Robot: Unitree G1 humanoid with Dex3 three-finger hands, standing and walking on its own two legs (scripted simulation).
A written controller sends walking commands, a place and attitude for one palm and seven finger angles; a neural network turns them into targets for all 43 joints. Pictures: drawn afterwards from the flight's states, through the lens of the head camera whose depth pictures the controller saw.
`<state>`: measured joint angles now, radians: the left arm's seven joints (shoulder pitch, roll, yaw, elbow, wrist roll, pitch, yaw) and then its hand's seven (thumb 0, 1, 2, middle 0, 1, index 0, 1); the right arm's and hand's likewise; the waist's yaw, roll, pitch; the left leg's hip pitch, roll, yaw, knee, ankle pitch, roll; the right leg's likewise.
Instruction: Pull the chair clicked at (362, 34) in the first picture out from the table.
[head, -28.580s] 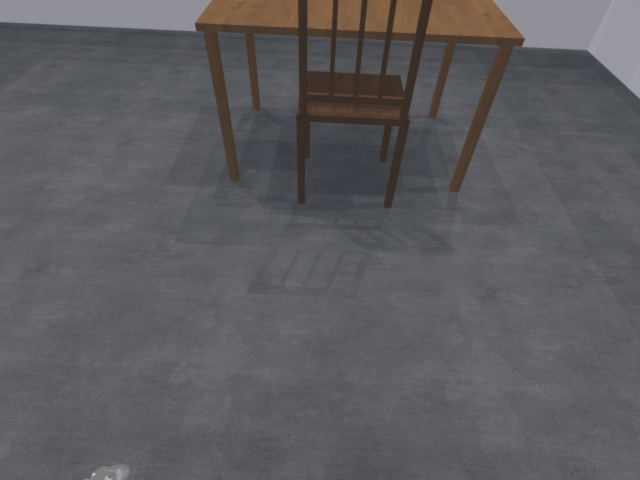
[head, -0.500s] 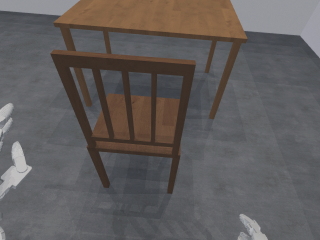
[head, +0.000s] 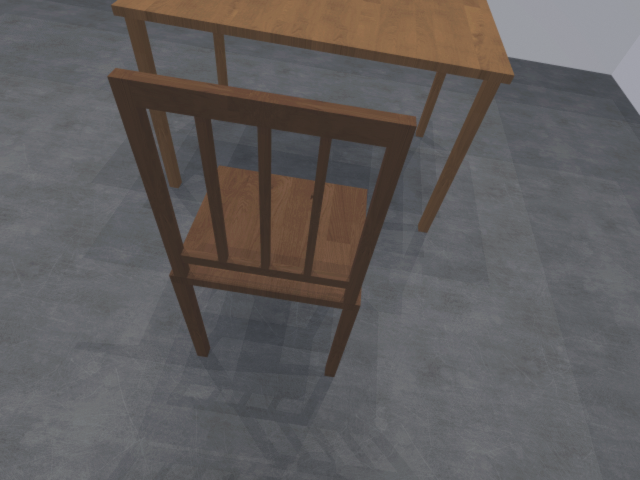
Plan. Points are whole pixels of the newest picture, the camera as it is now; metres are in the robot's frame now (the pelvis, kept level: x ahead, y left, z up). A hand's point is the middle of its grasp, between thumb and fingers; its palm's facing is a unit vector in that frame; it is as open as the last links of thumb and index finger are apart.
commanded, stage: let the arm hang, fingers relaxed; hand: left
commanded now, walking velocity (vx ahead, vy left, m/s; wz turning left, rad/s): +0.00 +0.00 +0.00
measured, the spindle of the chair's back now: (265, 208) +0.55 +0.13 -0.04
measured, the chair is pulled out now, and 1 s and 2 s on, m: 0.57 0.57 0.57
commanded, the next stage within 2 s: look to check the result in 0.74 s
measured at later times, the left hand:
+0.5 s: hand out of the picture +0.01 +0.16 -0.17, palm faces +0.02 -0.98 -0.19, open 7.4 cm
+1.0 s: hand out of the picture +0.01 +0.15 -0.17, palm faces +0.02 -0.98 -0.17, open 7.4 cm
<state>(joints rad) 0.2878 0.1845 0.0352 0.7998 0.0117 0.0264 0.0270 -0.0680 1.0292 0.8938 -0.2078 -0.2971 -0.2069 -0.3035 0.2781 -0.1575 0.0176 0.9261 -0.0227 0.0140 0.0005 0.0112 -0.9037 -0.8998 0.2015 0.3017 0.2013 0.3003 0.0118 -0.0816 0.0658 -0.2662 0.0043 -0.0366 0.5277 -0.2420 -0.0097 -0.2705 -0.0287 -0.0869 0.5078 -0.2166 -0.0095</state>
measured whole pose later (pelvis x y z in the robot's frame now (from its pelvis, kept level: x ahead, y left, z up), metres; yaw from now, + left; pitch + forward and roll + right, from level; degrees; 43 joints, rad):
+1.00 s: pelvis +0.02 -0.01 +0.00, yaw -1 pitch -2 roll +0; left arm 0.32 0.12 0.00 1.07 0.01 0.00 0.03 0.00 0.91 0.90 -0.20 -0.30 -0.20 -0.30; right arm 0.35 -0.09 0.00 1.08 -0.01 0.00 -0.03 0.01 -0.91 -0.90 0.20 0.30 0.20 0.30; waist 0.00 0.01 0.06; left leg -0.19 0.02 -0.02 0.46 -0.24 -0.02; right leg -0.22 -0.01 -0.07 0.46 -0.22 -0.03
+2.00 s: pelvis +0.02 +0.00 +0.01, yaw -2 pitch -2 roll +0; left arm 0.32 0.12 0.01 1.07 0.01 0.00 0.03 0.01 0.91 0.90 -0.20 -0.30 -0.20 -0.30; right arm 0.34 -0.09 0.00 1.08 -0.01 -0.01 -0.04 0.01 -0.91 -0.90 0.20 0.30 0.20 0.30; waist 0.00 0.00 0.07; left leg -0.18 0.01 -0.01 0.45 -0.24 -0.01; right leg -0.21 -0.02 -0.06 0.46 -0.22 -0.01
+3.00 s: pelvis +0.02 -0.01 +0.01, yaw -2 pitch -2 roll +0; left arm 0.31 0.12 0.01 1.06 0.01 0.00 0.03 0.01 0.91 0.90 -0.20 -0.30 -0.20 -0.30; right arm 0.33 -0.10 0.00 1.09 -0.01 -0.01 -0.04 0.01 -0.91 -0.90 0.20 0.30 0.20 0.30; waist 0.00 0.00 0.08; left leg -0.17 0.02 -0.01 0.44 -0.24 -0.02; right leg -0.20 -0.01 -0.06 0.46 -0.23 -0.02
